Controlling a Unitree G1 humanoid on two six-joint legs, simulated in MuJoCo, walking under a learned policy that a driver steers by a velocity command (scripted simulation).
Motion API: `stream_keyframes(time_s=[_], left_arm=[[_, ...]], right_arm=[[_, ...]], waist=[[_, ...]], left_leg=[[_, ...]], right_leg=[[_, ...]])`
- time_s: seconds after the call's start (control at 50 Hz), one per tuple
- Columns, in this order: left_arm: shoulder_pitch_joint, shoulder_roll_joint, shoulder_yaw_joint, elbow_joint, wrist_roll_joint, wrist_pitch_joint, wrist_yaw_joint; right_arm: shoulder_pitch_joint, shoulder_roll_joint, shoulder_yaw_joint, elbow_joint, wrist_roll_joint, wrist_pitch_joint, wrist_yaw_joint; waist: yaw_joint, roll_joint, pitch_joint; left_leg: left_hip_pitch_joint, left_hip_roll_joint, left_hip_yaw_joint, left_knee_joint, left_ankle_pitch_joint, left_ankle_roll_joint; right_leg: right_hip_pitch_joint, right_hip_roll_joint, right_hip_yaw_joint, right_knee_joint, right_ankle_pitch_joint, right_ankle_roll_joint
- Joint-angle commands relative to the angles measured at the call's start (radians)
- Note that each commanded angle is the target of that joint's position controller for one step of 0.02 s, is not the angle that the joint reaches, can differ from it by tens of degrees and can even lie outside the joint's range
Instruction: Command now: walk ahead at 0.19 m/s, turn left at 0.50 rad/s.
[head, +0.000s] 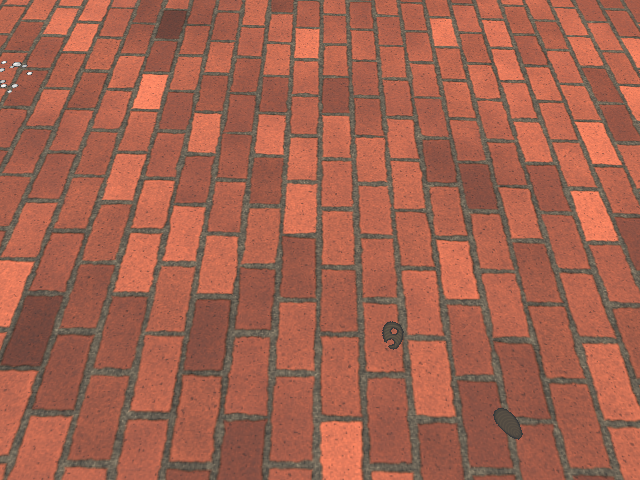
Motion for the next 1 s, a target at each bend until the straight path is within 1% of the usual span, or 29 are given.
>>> stream_keyframes(time_s=[0.02,0.06,0.08,0.1,0.12,0.14,0.16,0.18,0.2,0.22,0.28,0.34,0.44,0.5,0.54,0.56,0.58,0.6,0.62,0.64,0.66,0.68,0.7,0.72,0.76,0.84,0.9,0.96,1.0], left_arm=[[-0.099,0.202,0.041,-0.069,-0.021,-0.026,-0.011],[-0.119,0.182,0.034,-0.071,-0.028,-0.021,-0.028],[-0.118,0.13,0.022,-0.069,-0.016,-0.014,-0.038],[-0.138,0.054,0.004,-0.08,0.001,-0.008,-0.058],[-0.18,-0.011,-0.015,-0.154,0.017,-0.027,-0.075],[-0.282,0.055,-0.005,-0.212,-0.027,-0.055,-0.084],[-0.28,0.122,0.009,-0.205,-0.047,-0.074,-0.085],[-0.211,0.15,0.019,-0.164,-0.024,-0.082,-0.078],[-0.167,0.148,0.022,-0.128,0.001,-0.082,-0.071],[-0.163,0.147,0.025,-0.116,0.012,-0.083,-0.072],[-0.203,0.076,0.013,-0.117,0.005,-0.086,-0.087],[-0.277,0.041,0.0,-0.144,-0.003,-0.087,-0.103],[-0.391,0.026,-0.021,-0.2,-0.014,-0.094,-0.129],[-0.397,0.042,-0.024,-0.226,-0.016,-0.107,-0.143],[-0.299,0.09,-0.005,-0.213,-0.014,-0.109,-0.14],[-0.173,0.128,0.013,-0.185,-0.013,-0.106,-0.133],[0.016,0.169,0.032,-0.139,-0.012,-0.1,-0.122],[0.205,0.243,0.053,-0.107,0.013,-0.095,-0.111],[0.278,0.207,0.041,-0.071,0.002,-0.088,-0.113],[0.212,0.142,0.019,-0.066,-0.007,-0.085,-0.111],[0.118,0.105,0.008,-0.087,-0.006,-0.085,-0.104],[0.045,0.084,-0.001,-0.095,0.003,-0.092,-0.106],[0.007,0.06,-0.01,-0.1,0.017,-0.102,-0.107],[-0.007,0.057,-0.012,-0.095,0.027,-0.104,-0.109],[-0.004,0.06,-0.014,-0.08,0.015,-0.107,-0.109],[0.047,0.117,-0.001,-0.064,0.008,-0.105,-0.088],[0.102,0.136,0.003,-0.056,-0.003,-0.098,-0.081],[0.178,0.148,0.006,-0.031,-0.016,-0.087,-0.08],[0.198,0.155,0.01,-0.02,-0.018,-0.074,-0.079]], right_arm=[[0.053,-0.063,-0.018,-0.049,-0.001,-0.008,0.022],[0.192,-0.061,-0.028,0.006,0.002,-0.004,0.027],[0.278,-0.065,-0.037,0.054,0.007,-0.004,0.028],[0.366,-0.101,-0.048,0.073,0.007,-0.012,0.023],[0.321,-0.195,-0.037,0.0,0.002,-0.051,0.03],[0.282,-0.203,-0.04,-0.02,-0.028,-0.09,0.045],[0.199,-0.184,-0.03,-0.035,-0.028,-0.115,0.04],[0.144,-0.152,-0.018,-0.048,-0.019,-0.122,0.033],[0.121,-0.133,-0.011,-0.054,-0.014,-0.121,0.027],[0.136,-0.115,-0.005,-0.051,-0.017,-0.124,0.022],[0.265,-0.074,0.005,-0.003,-0.017,-0.134,0.011],[0.312,-0.076,0.006,0.016,-0.018,-0.132,0.002],[0.359,-0.075,0.003,0.053,-0.014,-0.127,0.004],[0.362,-0.088,-0.005,0.068,-0.007,-0.116,0.003],[0.339,-0.116,-0.013,0.063,-0.011,-0.108,0.002],[0.326,-0.124,-0.014,0.063,-0.014,-0.1,0.003],[0.299,-0.12,-0.009,0.054,-0.019,-0.098,0.006],[0.367,-0.034,0.015,0.032,-0.03,-0.109,0.017],[0.409,0.045,0.044,0.056,-0.011,-0.131,0.025],[0.303,-0.065,0.014,0.029,0.024,-0.154,0.027],[0.194,-0.1,0.008,-0.012,0.044,-0.167,0.027],[0.137,-0.093,0.007,-0.025,0.033,-0.172,0.022],[0.13,-0.091,-0.004,-0.025,0.012,-0.164,0.016],[0.161,-0.062,-0.003,-0.019,0.006,-0.153,0.014],[0.183,-0.013,0.005,-0.018,0.007,-0.132,0.012],[0.035,-0.022,0.01,-0.074,-0.015,-0.126,0.014],[-0.095,-0.005,0.023,-0.102,-0.011,-0.135,0.028],[-0.182,-0.018,0.027,-0.131,0.001,-0.137,0.043],[-0.206,-0.04,0.023,-0.15,0.002,-0.139,0.053]], waist=[[-0.048,-0.138,-0.054],[-0.107,-0.079,-0.052],[-0.128,0.014,-0.031],[-0.157,0.235,0.004],[-0.089,0.365,0.03],[-0.102,0.239,0.053],[-0.055,0.177,0.113],[-0.019,0.135,0.11],[-0.006,0.126,0.097],[-0.009,0.118,0.081],[-0.04,0.088,0.043],[-0.063,0.096,0.042],[-0.097,0.111,0.115],[-0.079,0.121,0.117],[-0.022,0.169,0.028],[0.042,0.189,-0.061],[0.132,0.185,-0.175],[0.14,0.023,-0.364],[0.124,-0.223,-0.519],[0.138,-0.163,-0.378],[0.116,-0.114,-0.225],[0.074,-0.015,-0.118],[0.033,0.0,-0.076],[0.001,-0.025,-0.055],[-0.031,-0.052,-0.017],[-0.012,-0.037,0.028],[0.032,-0.032,0.032],[0.066,-0.042,0.038],[0.058,-0.049,0.04]], left_leg=[[0.174,0.013,0.047,-0.205,0.023,0.021],[0.342,-0.033,0.126,-0.382,0.146,0.054],[0.412,-0.069,0.121,-0.456,0.098,0.083],[0.497,0.059,-0.133,-0.579,-0.056,0.167],[0.469,0.27,-0.661,-0.71,-0.121,0.31],[0.408,0.363,-0.84,-0.901,-0.369,0.381],[0.387,0.356,-0.779,-0.918,-0.344,0.329],[0.377,0.306,-0.64,-0.871,-0.19,0.27],[0.351,0.245,-0.507,-0.858,-0.054,0.227],[0.352,0.211,-0.424,-0.863,0.047,0.204],[0.438,0.163,-0.268,-0.849,0.381,0.171],[0.449,0.141,-0.188,-0.856,0.482,0.151],[0.474,0.167,-0.154,-0.874,0.5,0.162],[0.549,0.199,-0.147,-0.816,0.67,0.159],[0.598,0.2,-0.133,-0.685,1.082,0.138],[0.597,0.181,-0.112,-0.54,1.286,0.122],[0.466,0.148,-0.096,-0.334,1.276,0.093],[0.076,0.052,-0.083,0.036,0.904,0.041],[-0.144,-0.131,-0.143,0.369,-0.012,0.002],[-0.26,-0.072,-0.226,0.466,-0.022,0.032],[-0.299,-0.014,-0.18,0.452,0.042,0.05],[-0.269,0.037,-0.145,0.374,0.117,0.057],[-0.206,0.075,-0.138,0.308,0.161,0.059],[-0.143,0.092,-0.14,0.285,0.173,0.056],[-0.124,0.115,-0.127,0.199,0.17,0.043],[-0.193,0.129,-0.087,-0.061,0.384,0.001],[-0.127,0.078,-0.036,-0.29,0.553,-0.004],[-0.132,0.056,-0.036,-0.396,0.577,0.002],[-0.14,0.046,-0.046,-0.439,0.516,0.025]], right_leg=[[-0.075,-0.203,0.152,-0.263,-0.315,-0.142],[-0.142,-0.193,0.099,-0.164,-0.418,-0.12],[-0.203,-0.148,0.041,0.006,-0.458,-0.09],[-0.411,-0.067,-0.045,0.419,-0.5,-0.03],[-0.685,0.057,0.083,0.685,-0.468,-0.003],[-0.767,0.033,0.214,0.727,-0.36,-0.034],[-0.789,-0.003,0.235,0.71,-0.216,-0.055],[-0.741,-0.028,0.23,0.676,-0.102,-0.051],[-0.665,-0.039,0.227,0.611,-0.025,-0.037],[-0.61,-0.036,0.221,0.549,0.048,-0.027],[-0.562,-0.002,0.185,0.401,0.198,-0.02],[-0.512,0.029,0.156,0.252,0.293,-0.019],[-0.474,0.046,0.124,0.095,0.314,-0.039],[-0.434,0.061,0.109,0.035,0.234,-0.075],[-0.275,0.117,0.071,0.04,0.158,-0.109],[-0.111,0.154,0.044,0.039,0.143,-0.137],[0.18,0.111,0.092,0.055,0.188,-0.18],[0.641,-0.152,0.451,0.1,0.111,-0.315],[0.809,-0.335,0.898,-0.08,-0.073,-0.424],[0.698,-0.284,0.848,-0.153,-0.182,-0.361],[0.53,-0.252,0.682,-0.178,-0.152,-0.32],[0.339,-0.218,0.575,-0.223,-0.059,-0.299],[0.214,-0.185,0.502,-0.253,0.011,-0.282],[0.123,-0.164,0.459,-0.282,0.039,-0.284],[0.032,-0.148,0.389,-0.337,0.05,-0.287],[0.009,-0.119,0.277,-0.375,0.142,-0.274],[0.022,-0.076,0.199,-0.359,0.189,-0.23],[0.131,-0.113,0.212,-0.32,0.164,-0.215],[0.213,-0.155,0.227,-0.276,0.174,-0.198]])
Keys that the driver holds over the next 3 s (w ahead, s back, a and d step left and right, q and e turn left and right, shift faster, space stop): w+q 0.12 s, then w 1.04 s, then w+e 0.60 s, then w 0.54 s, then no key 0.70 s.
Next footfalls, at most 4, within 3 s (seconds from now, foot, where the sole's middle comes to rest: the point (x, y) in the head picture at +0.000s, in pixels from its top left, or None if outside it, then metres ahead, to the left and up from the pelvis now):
0.10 left None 0.01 0.12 -0.77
0.58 right None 0.43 -0.02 -0.77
1.08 left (198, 391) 0.67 0.28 -0.77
1.64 right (294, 275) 1.00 0.08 -0.77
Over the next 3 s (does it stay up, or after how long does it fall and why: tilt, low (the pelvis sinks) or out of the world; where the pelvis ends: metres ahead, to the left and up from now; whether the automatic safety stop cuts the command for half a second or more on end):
stays up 1.42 0.10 0.00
